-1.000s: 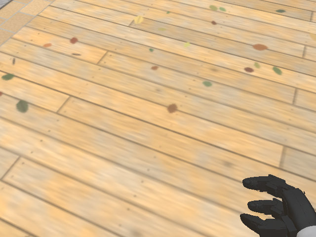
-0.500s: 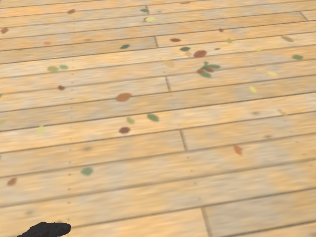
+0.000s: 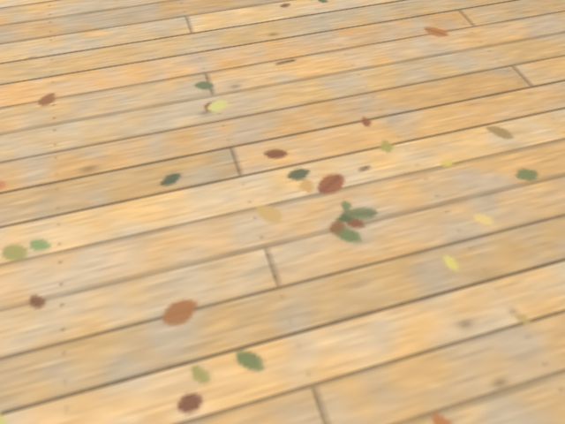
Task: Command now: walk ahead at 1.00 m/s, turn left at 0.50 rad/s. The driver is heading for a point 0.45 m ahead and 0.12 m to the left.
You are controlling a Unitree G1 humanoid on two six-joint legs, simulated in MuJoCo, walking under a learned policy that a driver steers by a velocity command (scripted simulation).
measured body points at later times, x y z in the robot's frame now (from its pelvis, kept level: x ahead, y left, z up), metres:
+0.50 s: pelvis +0.44 +0.01 +0.02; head +0.49 +0.02 +0.47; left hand +0.51 +0.30 -0.08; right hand +0.60 -0.24 -0.10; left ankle +0.29 +0.09 -0.61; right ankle +0.53 -0.08 -0.71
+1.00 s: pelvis +0.59 +0.07 +0.02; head +0.60 +0.08 +0.47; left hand +0.56 +0.33 -0.12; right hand +0.79 -0.10 -0.11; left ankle +0.63 +0.18 -0.72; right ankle +0.62 -0.05 -0.72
